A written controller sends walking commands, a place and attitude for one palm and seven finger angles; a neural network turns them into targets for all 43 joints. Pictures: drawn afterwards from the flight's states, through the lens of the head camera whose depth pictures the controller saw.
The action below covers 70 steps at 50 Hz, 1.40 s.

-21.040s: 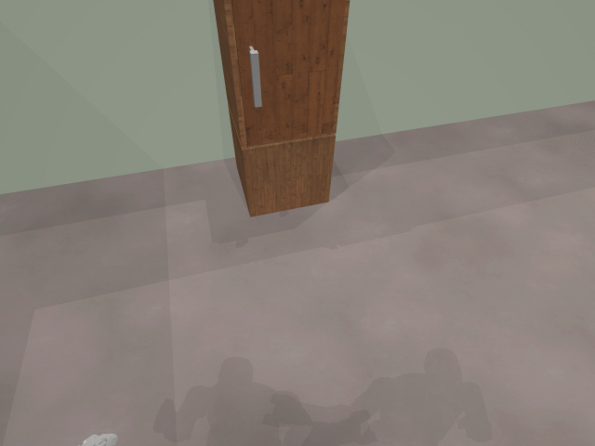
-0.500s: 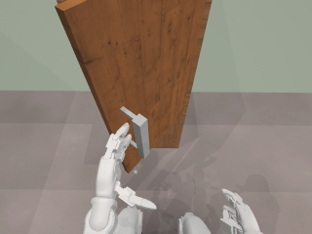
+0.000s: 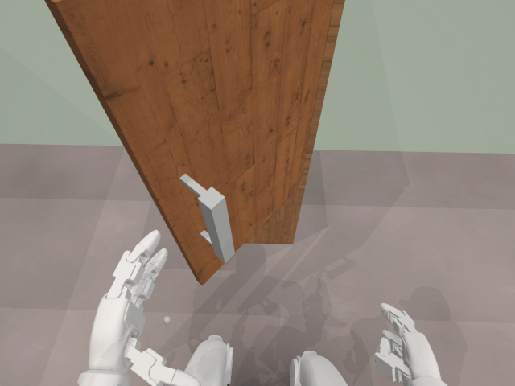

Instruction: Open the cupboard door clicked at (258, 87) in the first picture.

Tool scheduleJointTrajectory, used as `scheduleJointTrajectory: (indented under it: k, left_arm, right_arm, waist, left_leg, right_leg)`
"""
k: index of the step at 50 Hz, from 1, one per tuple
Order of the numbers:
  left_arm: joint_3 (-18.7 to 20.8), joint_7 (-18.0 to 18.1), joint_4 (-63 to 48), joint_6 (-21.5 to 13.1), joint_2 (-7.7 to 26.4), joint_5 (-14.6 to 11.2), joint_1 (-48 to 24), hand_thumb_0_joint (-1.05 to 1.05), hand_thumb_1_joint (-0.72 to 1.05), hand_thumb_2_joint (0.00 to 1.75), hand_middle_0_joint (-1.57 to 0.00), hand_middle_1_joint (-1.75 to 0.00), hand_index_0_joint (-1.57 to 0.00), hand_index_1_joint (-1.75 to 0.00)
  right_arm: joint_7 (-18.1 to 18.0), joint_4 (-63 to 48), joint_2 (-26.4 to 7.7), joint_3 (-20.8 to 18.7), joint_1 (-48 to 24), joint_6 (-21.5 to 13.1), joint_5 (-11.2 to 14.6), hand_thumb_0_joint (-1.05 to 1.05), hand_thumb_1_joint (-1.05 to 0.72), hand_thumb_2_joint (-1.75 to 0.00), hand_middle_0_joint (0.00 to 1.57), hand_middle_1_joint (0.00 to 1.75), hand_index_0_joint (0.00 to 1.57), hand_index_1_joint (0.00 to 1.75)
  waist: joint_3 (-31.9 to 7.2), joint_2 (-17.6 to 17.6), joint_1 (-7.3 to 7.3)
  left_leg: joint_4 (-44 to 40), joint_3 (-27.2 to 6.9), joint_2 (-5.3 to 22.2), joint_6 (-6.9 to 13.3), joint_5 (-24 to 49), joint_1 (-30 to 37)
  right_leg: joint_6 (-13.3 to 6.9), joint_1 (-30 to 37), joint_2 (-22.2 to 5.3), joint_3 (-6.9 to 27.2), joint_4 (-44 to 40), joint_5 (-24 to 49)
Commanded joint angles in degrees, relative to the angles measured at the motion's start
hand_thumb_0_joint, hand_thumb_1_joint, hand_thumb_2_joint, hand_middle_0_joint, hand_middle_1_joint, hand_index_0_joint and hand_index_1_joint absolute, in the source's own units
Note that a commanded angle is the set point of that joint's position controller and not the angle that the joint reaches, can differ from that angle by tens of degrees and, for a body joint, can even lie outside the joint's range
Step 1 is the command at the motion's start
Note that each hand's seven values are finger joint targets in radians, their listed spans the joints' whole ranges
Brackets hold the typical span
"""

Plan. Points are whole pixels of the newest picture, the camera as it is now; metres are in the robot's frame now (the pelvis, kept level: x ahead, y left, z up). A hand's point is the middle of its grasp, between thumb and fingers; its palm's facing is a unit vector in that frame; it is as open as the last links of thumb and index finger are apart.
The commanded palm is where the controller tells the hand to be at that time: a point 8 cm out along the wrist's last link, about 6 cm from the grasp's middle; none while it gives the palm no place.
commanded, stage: draw the hand back to the body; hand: left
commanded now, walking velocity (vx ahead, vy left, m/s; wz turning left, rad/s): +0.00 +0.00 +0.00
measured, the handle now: (208, 221) +0.35 +0.10 +0.05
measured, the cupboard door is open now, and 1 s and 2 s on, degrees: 50 50 50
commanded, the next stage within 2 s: step back with the hand held close in 1.68 s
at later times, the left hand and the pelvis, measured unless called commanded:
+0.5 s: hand (110, 315) +0.20 +0.17 +0.12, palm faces +0.00 -1.00 -0.06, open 16.3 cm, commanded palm +0.17 +0.23 +0.13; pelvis +0.00 +0.02 +0.04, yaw +0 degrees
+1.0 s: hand out of the picture +0.21 +0.26 +0.20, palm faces +0.29 -0.88 -0.38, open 12.7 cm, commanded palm +0.17 +0.30 +0.23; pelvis +0.03 +0.04 +0.10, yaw -1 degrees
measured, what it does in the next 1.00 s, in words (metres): rises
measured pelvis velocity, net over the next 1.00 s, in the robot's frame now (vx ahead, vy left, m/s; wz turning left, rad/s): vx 0.03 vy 0.04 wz -0.01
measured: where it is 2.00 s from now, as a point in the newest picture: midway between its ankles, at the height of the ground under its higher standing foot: outside the picture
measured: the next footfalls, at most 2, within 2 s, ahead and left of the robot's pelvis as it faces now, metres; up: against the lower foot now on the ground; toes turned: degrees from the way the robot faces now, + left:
none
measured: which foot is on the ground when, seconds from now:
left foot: down 0.00-1.00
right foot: down 0.00-1.00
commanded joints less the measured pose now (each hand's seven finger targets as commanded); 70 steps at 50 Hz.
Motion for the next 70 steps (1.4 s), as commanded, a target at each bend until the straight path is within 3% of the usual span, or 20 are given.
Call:
scheduleJointTrajectory:
  k: [1, 5, 7, 9, 15, 25, 30, 31, 32, 33, 34, 36, 38, 51, 54, 57, 58, 65, 68, 70]
  left_arm:
    - [1.4, -3.1, -13.3, -4.8, 2.9, -2.1, -0.5, 0.0, -0.5, 0.3, -0.15, -0.3, -0.15, -0.3]
    - [2.3, -3.7, -13.8, -4.0, 3.8, -2.5, 0.4, 0.0, -0.5, 0.3, -0.15, -0.3, -0.15, -0.3]
    - [4.6, -3.1, -19.7, -3.1, 6.9, -2.8, 0.4, 0.0, -0.5, 0.3, -0.15, -0.3, -0.15, -0.3]
    - [5.2, -2.3, -22.3, -0.9, 7.7, -2.6, 2.1, 0.0, -0.5, 0.3, -0.15, -0.3, -0.15, -0.3]
    - [4.6, -1.1, -22.5, 4.7, 6.4, -3.3, 2.6, 0.0, -0.5, 0.3, -0.15, -0.3, -0.15, -0.3]
    - [9.1, -3.3, -24.3, 6.3, 9.8, -5.7, 4.6, 0.0, -0.5, 0.3, -0.15, -0.3, -0.15, -0.3]
    - [12.1, -5.0, -26.3, 7.6, 11.6, -7.7, 6.7, 0.0, -0.32, 0.37, -0.16, -0.3, -0.16, -0.3]
    - [14.3, 1.9, -29.2, 12.9, 21.3, 1.0, 8.5, 0.0, -0.29, 0.39, -0.16, -0.3, -0.16, -0.3]
    - [11.5, 4.8, -31.1, 16.1, 16.2, 1.7, 9.6, 0.0, -0.26, 0.4, -0.16, -0.3, -0.16, -0.3]
    - [10.2, 6.8, -31.2, 18.5, 14.8, 2.9, 8.6, 0.0, -0.22, 0.42, -0.16, -0.3, -0.16, -0.3]
    - [9.6, 8.1, -29.9, 20.5, 13.9, 3.6, 10.7, 0.0, -0.18, 0.43, -0.16, -0.3, -0.16, -0.3]
    - [11.3, 9.8, -31.0, 22.5, 15.8, 4.3, 9.2, 0.0, -0.12, 0.47, -0.16, -0.3, -0.16, -0.3]
    - [12.9, 11.2, -30.8, 23.7, 17.3, 4.8, 6.8, 0.0, -0.05, 0.5, -0.17, -0.3, -0.17, -0.3]
    - [19.7, 12.0, -31.8, 24.3, 19.7, 4.9, 1.6, 0.0, 0.41, 0.69, -0.18, -0.3, -0.18, -0.3]
    - [21.8, 11.8, -30.3, 24.1, 20.0, 4.3, 1.2, 0.0, 0.51, 0.74, -0.19, -0.3, -0.19, -0.3]
    - [24.4, 11.7, -32.7, 23.2, 21.6, 4.4, -1.2, 0.0, 0.62, 0.78, -0.19, -0.3, -0.19, -0.3]
    - [25.2, 11.7, -31.6, 23.3, 22.0, 4.2, -1.3, 0.0, 0.65, 0.8, -0.19, -0.3, -0.19, -0.3]
    - [29.9, 11.6, -32.2, 22.0, 23.9, 3.5, -6.2, 0.0, 0.9, 0.9, -0.2, -0.3, -0.2, -0.3]
    - [26.2, 10.6, -27.0, 22.3, 19.3, 3.3, -3.2, 0.0, 0.9, 0.9, -0.2, -0.3, -0.2, -0.3]
    - [26.9, 10.5, -28.6, 22.1, 20.7, 3.4, -4.7, 0.0, 0.9, 0.9, -0.2, -0.3, -0.2, -0.3]
  right_arm:
    - [-1.1, -8.8, -5.3, -2.5, -2.2, -3.9, 0.0, 0.0, -0.9, -0.9, 0.2, 0.3, 0.2, 0.3]
    - [-1.4, -9.0, -5.6, -2.7, -2.4, -4.3, 0.2, 0.0, -0.9, -0.9, 0.2, 0.3, 0.2, 0.3]
    - [-1.6, -10.1, -5.5, -2.7, -2.0, -4.1, 0.4, 0.0, -0.9, -0.9, 0.2, 0.3, 0.2, 0.3]
    - [-1.9, -11.2, -5.3, -2.5, -2.0, -3.4, 0.9, 0.0, -0.9, -0.9, 0.2, 0.3, 0.2, 0.3]
    - [-2.8, -11.9, -5.6, -1.7, -0.9, -2.8, 1.7, 0.0, -0.9, -0.9, 0.2, 0.3, 0.2, 0.3]
    - [-3.2, -12.6, -6.2, -1.0, -0.2, -4.0, 2.3, 0.0, -0.9, -0.9, 0.2, 0.3, 0.2, 0.3]
    - [-3.2, -12.2, -6.1, -0.9, -0.4, -4.8, 2.9, 0.0, -0.9, -0.9, 0.2, 0.3, 0.2, 0.3]
    - [-5.1, -12.7, -6.0, -1.4, -0.6, -3.2, 2.4, 0.0, -0.9, -0.9, 0.2, 0.3, 0.2, 0.3]
    - [-5.8, -13.4, -4.9, -0.5, -0.6, -2.7, 2.3, 0.0, -0.9, -0.9, 0.2, 0.3, 0.2, 0.3]
    - [-5.9, -12.6, -5.0, -0.3, -0.3, -2.4, 2.2, 0.0, -0.9, -0.9, 0.2, 0.3, 0.2, 0.3]
    - [-6.2, -12.0, -4.7, -0.3, -0.3, -1.9, 2.2, 0.0, -0.9, -0.9, 0.2, 0.3, 0.2, 0.3]
    - [-6.6, -11.6, -5.3, 0.1, -0.8, -1.4, 2.0, 0.0, -0.9, -0.9, 0.2, 0.3, 0.2, 0.3]
    - [-7.0, -10.9, -5.6, 0.5, -1.6, -1.6, 1.8, 0.0, -0.9, -0.9, 0.2, 0.3, 0.2, 0.3]
    - [-5.9, -5.1, -6.0, 1.4, -4.6, -5.6, 1.3, 0.0, -0.9, -0.9, 0.2, 0.3, 0.2, 0.3]
    - [-5.4, -4.0, -6.0, 1.3, -5.9, -5.8, 1.1, 0.0, -0.9, -0.9, 0.2, 0.3, 0.2, 0.3]
    - [-5.0, -2.9, -6.0, 1.1, -6.0, -6.3, 0.9, 0.0, -0.9, -0.9, 0.2, 0.3, 0.2, 0.3]
    - [-5.0, -2.5, -6.2, 1.0, -6.6, -6.3, 0.8, 0.0, -0.9, -0.9, 0.2, 0.3, 0.2, 0.3]
    - [-4.4, -0.6, -6.4, 0.4, -7.6, -6.8, 0.6, 0.0, -0.9, -0.9, 0.2, 0.3, 0.2, 0.3]
    - [-3.9, -0.3, -6.6, 0.0, -7.9, -6.2, 0.6, 0.0, -0.9, -0.9, 0.2, 0.3, 0.2, 0.3]
    - [-3.8, -0.4, -6.9, -0.3, -8.2, -6.1, 0.5, 0.0, -0.9, -0.9, 0.2, 0.3, 0.2, 0.3]
  waist:
    - [-13.3, -3.6, -2.05]
    - [-14.0, -2.5, -1.12]
    - [-16.9, -0.5, 0.23]
    - [-15.9, 1.0, 0.67]
    - [-9.9, -1.3, -1.15]
    - [-4.1, 0.7, -0.48]
    - [-4.1, 2.4, 0.12]
    - [-6.4, 2.1, 3.53]
    - [-3.7, 3.7, 1.73]
    - [-2.6, 4.5, 1.47]
    - [-0.4, 2.9, 1.03]
    - [-0.2, 0.2, 1.01]
    - [0.9, 0.0, 1.04]
    - [4.9, 3.0, 2.67]
    - [7.0, 0.6, 3.02]
    - [5.1, 4.2, 3.27]
    - [5.9, 2.2, 3.49]
    - [6.6, 3.1, 3.75]
    - [9.6, 0.8, 3.52]
    - [8.7, 1.3, 3.63]
  left_leg:
    - [-4.1, 0.7, -1.9, 3.1, 13.1, 6.5]
    - [-4.1, 0.6, -1.9, 3.1, 12.7, 6.5]
    - [-6.1, 0.9, -1.9, 3.2, 13.9, 9.5]
    - [-8.8, 0.9, -1.9, 3.5, 14.7, 12.4]
    - [-14.0, 0.3, -1.8, 3.6, 11.8, 16.6]
    - [-21.3, -0.1, -1.7, 3.4, 12.0, 23.6]
    - [-23.7, -0.1, -1.6, 3.3, 15.2, 27.1]
    - [-27.5, 1.0, -0.5, 3.4, 16.3, 29.7]
    - [-28.5, 1.3, -0.7, 3.5, 17.1, 31.3]
    - [-29.3, 1.0, -0.7, 3.5, 18.1, 32.4]
    - [-29.5, 1.4, -0.4, 3.7, 18.9, 33.1]
    - [-31.2, 1.2, -0.2, 3.9, 19.9, 35.2]
    - [-33.3, 1.1, -0.2, 3.9, 20.2, 37.6]
    - [-44.5, 1.0, 0.4, 3.3, 29.3, 50.2]
    - [-46.5, 1.4, 0.4, 3.3, 30.9, 51.0]
    - [-47.9, 1.8, 0.5, 3.1, 33.5, 54.0]
    - [-48.3, 1.8, 0.5, 3.1, 33.6, 53.7]
    - [-50.9, 2.3, 0.5, 2.9, 33.9, 56.3]
    - [-52.0, 2.4, 0.6, 2.9, 32.6, 56.0]
    - [-52.5, 2.6, 0.5, 3.2, 31.4, 56.9]
  right_leg:
    - [4.0, 10.7, -1.4, 8.5, -13.6, 25.1]
    - [3.5, 9.7, -1.1, 8.0, -13.2, 22.1]
    - [3.2, 12.3, -0.9, 7.7, -13.9, 22.1]
    - [2.7, 13.1, -0.1, 6.3, -15.2, 20.8]
    - [3.2, 14.2, 0.5, 4.4, -20.8, 16.1]
    - [2.8, 18.4, 1.0, 2.3, -25.9, 15.0]
    - [2.9, 21.7, 1.1, 1.9, -27.6, 19.1]
    - [2.1, 24.5, -1.0, 6.0, -31.8, 20.2]
    - [2.3, 24.7, -1.2, 5.2, -32.8, 20.8]
    - [2.2, 25.8, -1.1, 4.7, -33.6, 21.5]
    - [2.6, 26.4, -1.1, 4.1, -34.3, 22.6]
    - [2.8, 28.3, -1.0, 3.6, -36.1, 23.4]
    - [2.8, 30.3, -1.1, 3.5, -38.4, 23.4]
    - [2.6, 42.3, -1.2, 3.0, -47.0, 30.6]
    - [2.6, 45.0, -1.2, 3.0, -49.0, 33.1]
    - [2.6, 47.2, -1.2, 3.2, -50.2, 34.4]
    - [2.5, 48.0, -1.1, 3.1, -50.8, 35.0]
    - [2.6, 50.0, -0.9, 3.4, -53.3, 35.8]
    - [2.7, 49.7, -0.8, 3.1, -54.4, 34.4]
    - [2.9, 49.7, -0.7, 3.5, -54.9, 33.9]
